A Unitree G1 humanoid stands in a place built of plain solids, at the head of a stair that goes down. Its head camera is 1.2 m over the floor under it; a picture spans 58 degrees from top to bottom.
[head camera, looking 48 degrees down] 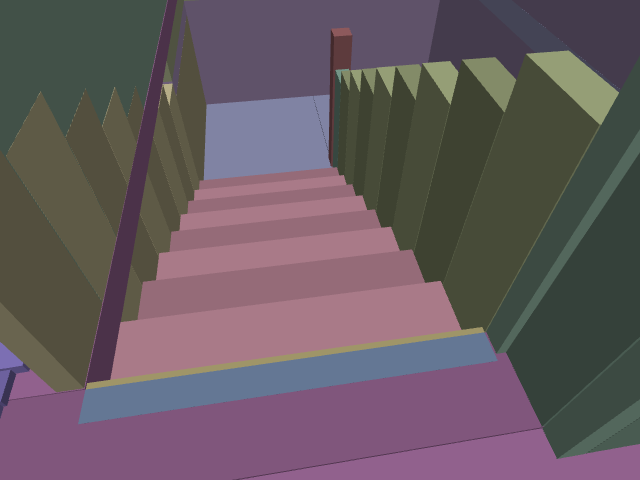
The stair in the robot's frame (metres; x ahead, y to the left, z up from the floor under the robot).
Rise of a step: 0.15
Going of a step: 0.30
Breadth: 1.20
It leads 9 degrees to the left of straight ahead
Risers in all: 9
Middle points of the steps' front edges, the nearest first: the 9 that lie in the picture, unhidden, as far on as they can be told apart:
0.62 0.08 0.00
0.91 0.12 -0.15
1.21 0.17 -0.30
1.50 0.22 -0.46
1.79 0.26 -0.61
2.08 0.31 -0.76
2.38 0.35 -0.92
2.67 0.40 -1.07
2.96 0.44 -1.22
